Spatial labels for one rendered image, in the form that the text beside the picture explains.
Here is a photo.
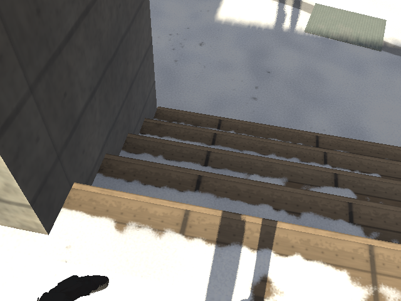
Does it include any left robot hand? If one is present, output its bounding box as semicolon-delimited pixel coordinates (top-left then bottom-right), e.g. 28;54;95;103
37;275;109;301

